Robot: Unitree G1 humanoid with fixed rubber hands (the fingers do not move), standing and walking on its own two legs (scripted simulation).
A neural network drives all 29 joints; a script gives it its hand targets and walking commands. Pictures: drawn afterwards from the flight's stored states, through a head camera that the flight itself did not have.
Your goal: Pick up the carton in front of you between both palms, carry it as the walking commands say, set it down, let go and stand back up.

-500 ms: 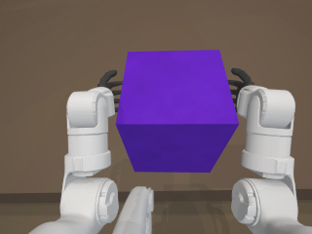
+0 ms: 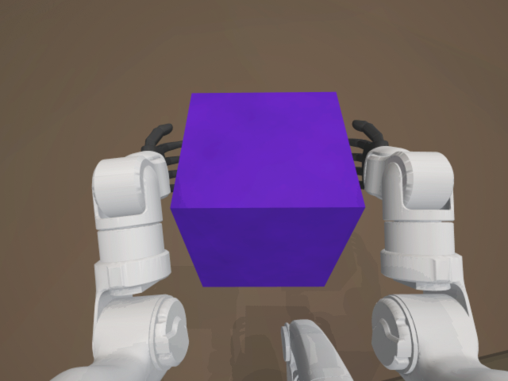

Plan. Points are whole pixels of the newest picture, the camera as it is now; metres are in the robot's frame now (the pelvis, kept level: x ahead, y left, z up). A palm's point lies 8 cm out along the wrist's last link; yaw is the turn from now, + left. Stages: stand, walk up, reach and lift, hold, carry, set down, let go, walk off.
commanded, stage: carry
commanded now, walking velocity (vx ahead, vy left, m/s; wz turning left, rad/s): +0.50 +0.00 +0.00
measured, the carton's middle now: (263, 198) +0.39 -0.03 +0.08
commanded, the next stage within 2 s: none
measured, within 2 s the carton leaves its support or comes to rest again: neither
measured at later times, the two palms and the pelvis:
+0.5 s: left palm out of the picture +0.67 +0.12 +0.28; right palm out of the picture +0.71 -0.18 +0.28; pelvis +0.31 -0.07 +0.13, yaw +3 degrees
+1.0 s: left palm out of the picture +0.98 +0.14 +0.29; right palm out of the picture +0.98 -0.16 +0.29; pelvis +0.61 -0.01 +0.16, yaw +0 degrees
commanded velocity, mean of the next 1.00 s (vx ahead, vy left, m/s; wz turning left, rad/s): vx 0.50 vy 0.00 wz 0.00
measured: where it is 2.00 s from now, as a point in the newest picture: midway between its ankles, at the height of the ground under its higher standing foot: (236, 159)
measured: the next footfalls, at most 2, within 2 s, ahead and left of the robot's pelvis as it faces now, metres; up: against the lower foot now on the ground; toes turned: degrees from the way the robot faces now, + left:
right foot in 0.24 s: +0.41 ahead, -0.14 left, +0.15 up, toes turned -5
left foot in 0.82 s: +0.70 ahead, +0.07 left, +0.15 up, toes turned +7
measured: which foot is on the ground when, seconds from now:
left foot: down 0.00-0.26, up 0.28-0.80, down 0.82-1.00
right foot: up 0.00-0.22, down 0.24-0.84, up 0.86-1.00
